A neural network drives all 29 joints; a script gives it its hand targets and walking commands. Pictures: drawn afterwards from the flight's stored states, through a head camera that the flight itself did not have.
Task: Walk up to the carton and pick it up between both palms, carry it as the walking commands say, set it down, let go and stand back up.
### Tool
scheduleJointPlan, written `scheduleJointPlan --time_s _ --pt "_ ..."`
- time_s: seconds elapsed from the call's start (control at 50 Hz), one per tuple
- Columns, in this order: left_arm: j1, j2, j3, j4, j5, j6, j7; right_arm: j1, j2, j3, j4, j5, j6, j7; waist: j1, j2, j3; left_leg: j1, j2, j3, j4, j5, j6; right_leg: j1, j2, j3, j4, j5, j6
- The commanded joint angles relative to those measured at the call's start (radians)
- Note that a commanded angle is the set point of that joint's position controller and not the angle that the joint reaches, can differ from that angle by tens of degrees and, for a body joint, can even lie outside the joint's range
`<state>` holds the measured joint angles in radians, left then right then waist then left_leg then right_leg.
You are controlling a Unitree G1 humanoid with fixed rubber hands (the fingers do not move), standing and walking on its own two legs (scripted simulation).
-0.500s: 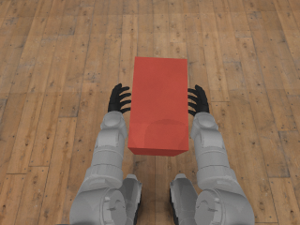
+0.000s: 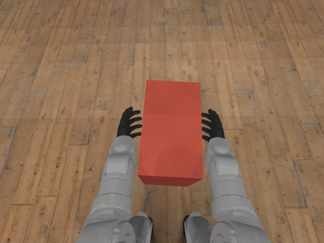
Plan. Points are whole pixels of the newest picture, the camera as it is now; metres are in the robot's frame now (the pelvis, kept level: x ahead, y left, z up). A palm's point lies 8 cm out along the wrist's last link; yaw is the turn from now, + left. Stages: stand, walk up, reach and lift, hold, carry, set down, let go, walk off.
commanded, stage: reach and lift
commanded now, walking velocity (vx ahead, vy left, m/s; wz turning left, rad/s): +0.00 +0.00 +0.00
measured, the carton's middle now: (169, 139) +0.38 +0.00 -0.11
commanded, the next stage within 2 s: hold in 1.80 s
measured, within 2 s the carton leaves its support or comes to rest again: neither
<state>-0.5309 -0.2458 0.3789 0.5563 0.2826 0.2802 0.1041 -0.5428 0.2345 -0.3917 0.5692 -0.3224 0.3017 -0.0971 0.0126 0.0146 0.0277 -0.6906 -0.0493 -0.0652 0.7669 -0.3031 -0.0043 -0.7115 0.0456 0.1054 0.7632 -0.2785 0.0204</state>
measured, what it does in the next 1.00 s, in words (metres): stands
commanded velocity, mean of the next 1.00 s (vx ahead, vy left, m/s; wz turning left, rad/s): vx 0.00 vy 0.00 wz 0.00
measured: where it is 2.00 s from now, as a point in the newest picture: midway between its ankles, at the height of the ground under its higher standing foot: outside the picture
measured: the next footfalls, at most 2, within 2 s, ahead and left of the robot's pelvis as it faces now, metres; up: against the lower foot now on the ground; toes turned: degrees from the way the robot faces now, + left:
none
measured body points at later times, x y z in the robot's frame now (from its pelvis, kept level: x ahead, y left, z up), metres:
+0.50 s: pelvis +0.01 -0.01 +0.03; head +0.03 -0.01 +0.48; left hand +0.36 +0.11 +0.04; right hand +0.36 -0.12 +0.03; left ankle +0.04 +0.12 -0.70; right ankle +0.05 -0.13 -0.70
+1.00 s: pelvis +0.00 -0.01 +0.03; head -0.04 -0.01 +0.48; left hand +0.33 +0.12 +0.08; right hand +0.34 -0.12 +0.08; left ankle +0.04 +0.12 -0.70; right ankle +0.05 -0.13 -0.70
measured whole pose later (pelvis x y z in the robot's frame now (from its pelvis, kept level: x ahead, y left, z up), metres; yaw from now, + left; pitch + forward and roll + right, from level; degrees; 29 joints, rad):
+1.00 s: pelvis +0.00 -0.01 +0.03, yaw +1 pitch -8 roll +0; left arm -0.51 -0.24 0.35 0.52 0.30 0.68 0.11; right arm -0.51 0.22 -0.34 0.53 -0.31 0.70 -0.12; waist 0.00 0.01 0.03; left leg -0.14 -0.04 -0.10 0.53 -0.25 -0.01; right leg -0.15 0.04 0.08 0.52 -0.23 0.00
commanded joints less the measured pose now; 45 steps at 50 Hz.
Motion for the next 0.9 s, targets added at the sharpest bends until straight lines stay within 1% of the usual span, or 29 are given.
scheduleJointPlan --time_s 0.0,0.18,0.32,0.48,0.62,0.72,0.88 --pt "-0.507 -1.065 -0.571 0.076 -0.108 -0.008 -0.198 -0.533 1.014 0.581 0.065 0.121 -0.027 0.214 -0.002 -0.016 -0.629 0.334 -0.059 -0.016 -0.112 0.299 -0.004 0.345 0.071 -0.005 -0.105 0.259 -0.014" --pt "-0.466 -1.094 -0.574 0.079 -0.122 0.037 -0.198 -0.522 1.006 0.596 0.032 0.146 0.016 0.227 0.005 -0.015 -0.581 0.435 -0.045 -0.023 -0.196 0.333 -0.001 0.43 0.066 -0.004 -0.183 0.278 -0.019" --pt "-0.464 -1.107 -0.584 0.071 -0.145 0.091 -0.204 -0.522 1.029 0.607 0.017 0.173 0.07 0.225 0.007 -0.018 -0.542 0.486 -0.04 -0.027 -0.24 0.317 0.005 0.499 0.058 -0.005 -0.223 0.272 -0.017" --pt "-0.482 -1.1 -0.59 0.045 -0.179 0.176 -0.214 -0.54 1.057 0.612 -0.001 0.212 0.154 0.218 0.012 -0.023 -0.461 0.523 -0.039 -0.032 -0.276 0.255 0.013 0.56 0.042 -0.004 -0.262 0.227 -0.016" --pt "-0.539 -1.077 -0.575 0.023 -0.208 0.259 -0.22 -0.589 1.068 0.595 -0.019 0.24 0.235 0.207 0.004 -0.027 -0.391 0.542 -0.033 -0.031 -0.297 0.175 0.016 0.596 0.023 -0.005 -0.294 0.159 -0.019" --pt "-0.56 -1.062 -0.566 0.006 -0.225 0.314 -0.219 -0.603 1.07 0.591 -0.027 0.26 0.294 0.199 -0.001 -0.027 -0.348 0.554 -0.03 -0.026 -0.314 0.147 0.016 0.629 0.016 -0.007 -0.318 0.138 -0.018" --pt "-0.581 -1.055 -0.525 0.009 -0.221 0.369 -0.211 -0.623 1.05 0.559 -0.027 0.265 0.348 0.197 -0.015 -0.014 -0.267 0.553 -0.024 -0.022 -0.336 0.094 0.012 0.646 0.012 -0.018 -0.339 0.091 -0.021"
